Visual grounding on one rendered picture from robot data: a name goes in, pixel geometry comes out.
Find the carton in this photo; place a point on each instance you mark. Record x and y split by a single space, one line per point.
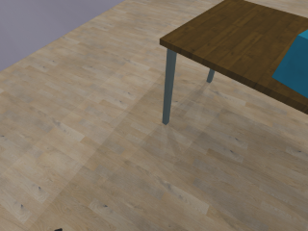
293 69

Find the table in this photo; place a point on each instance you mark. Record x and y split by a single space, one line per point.
242 40

